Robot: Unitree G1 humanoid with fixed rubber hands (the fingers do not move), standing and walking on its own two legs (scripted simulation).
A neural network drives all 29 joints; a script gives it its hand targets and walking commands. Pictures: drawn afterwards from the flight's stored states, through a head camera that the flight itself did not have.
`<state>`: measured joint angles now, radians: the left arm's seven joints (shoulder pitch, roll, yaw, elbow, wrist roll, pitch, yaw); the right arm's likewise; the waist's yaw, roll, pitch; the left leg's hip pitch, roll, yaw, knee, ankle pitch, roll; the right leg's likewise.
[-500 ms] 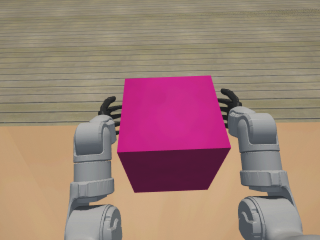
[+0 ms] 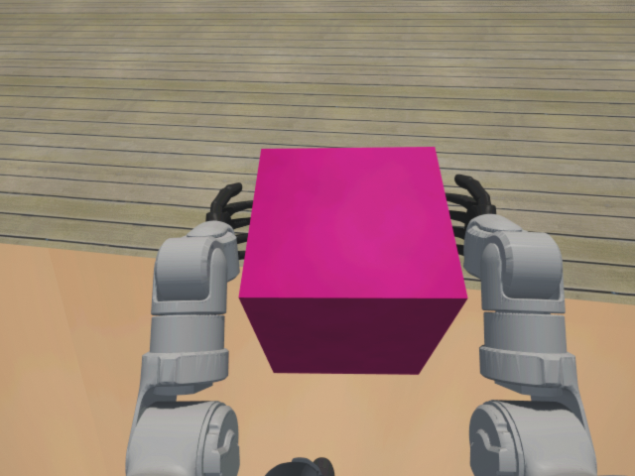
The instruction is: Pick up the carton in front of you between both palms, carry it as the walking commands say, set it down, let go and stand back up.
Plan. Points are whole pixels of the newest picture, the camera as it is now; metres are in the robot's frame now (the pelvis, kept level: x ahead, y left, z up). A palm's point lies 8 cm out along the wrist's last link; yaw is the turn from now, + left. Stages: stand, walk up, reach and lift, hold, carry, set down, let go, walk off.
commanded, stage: carry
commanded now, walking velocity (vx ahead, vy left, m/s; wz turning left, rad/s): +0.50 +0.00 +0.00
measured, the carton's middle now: (346, 270) +0.36 +0.02 +0.05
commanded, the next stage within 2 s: none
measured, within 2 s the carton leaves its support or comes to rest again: neither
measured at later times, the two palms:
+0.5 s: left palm (289, 126) +0.66 +0.14 +0.07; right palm (463, 126) +0.65 -0.16 +0.08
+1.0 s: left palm (298, 74) +0.94 +0.16 +0.03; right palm (427, 69) +0.96 -0.14 +0.03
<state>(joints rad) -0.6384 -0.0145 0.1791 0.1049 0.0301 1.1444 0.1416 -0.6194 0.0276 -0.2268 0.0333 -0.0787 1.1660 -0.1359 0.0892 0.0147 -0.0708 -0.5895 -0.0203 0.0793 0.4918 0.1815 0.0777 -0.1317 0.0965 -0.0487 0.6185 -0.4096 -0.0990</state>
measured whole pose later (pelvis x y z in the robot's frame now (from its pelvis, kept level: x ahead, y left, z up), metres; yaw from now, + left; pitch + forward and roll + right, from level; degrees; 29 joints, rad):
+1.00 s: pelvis +0.59 -0.02 -0.09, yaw +1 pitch +6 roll +1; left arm -0.62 -0.02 0.19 0.09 0.03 1.15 0.14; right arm -0.62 0.03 -0.22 0.04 -0.07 1.16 -0.14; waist 0.07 0.01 -0.04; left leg -0.70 0.03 0.02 0.71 0.02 0.04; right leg -0.19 0.08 -0.06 0.53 -0.28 -0.10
